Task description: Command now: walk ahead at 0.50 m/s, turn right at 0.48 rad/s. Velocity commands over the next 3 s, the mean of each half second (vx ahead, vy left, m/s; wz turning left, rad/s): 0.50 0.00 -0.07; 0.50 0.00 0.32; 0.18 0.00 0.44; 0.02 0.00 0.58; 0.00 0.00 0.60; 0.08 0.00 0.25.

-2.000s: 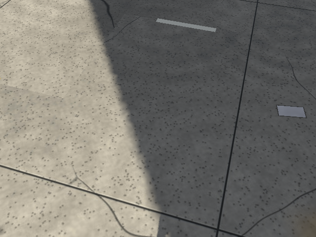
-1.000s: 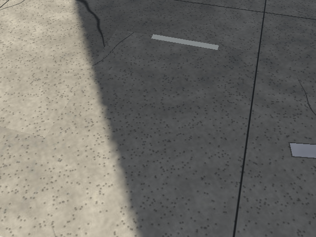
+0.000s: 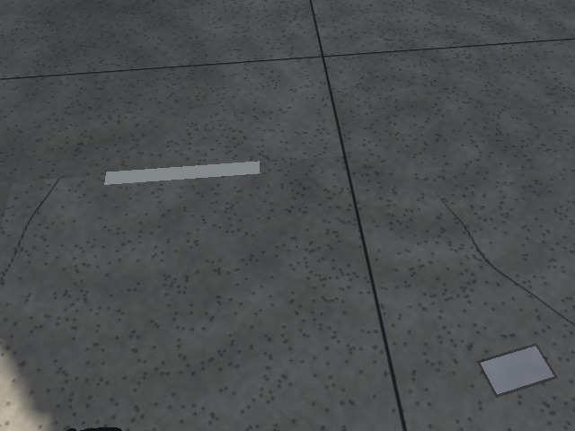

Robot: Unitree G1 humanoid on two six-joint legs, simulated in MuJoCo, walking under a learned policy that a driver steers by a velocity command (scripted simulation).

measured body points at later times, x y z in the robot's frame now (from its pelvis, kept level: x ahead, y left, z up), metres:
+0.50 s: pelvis +0.29 +0.02 +0.01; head +0.32 +0.02 +0.46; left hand +0.31 +0.31 -0.12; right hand +0.48 -0.22 -0.09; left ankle +0.44 +0.12 -0.71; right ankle +0.11 -0.07 -0.71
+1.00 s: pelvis +0.58 +0.04 +0.02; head +0.61 +0.05 +0.47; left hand +0.76 +0.31 -0.06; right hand +0.66 -0.24 -0.10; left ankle +0.44 +0.12 -0.71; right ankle +0.75 -0.05 -0.70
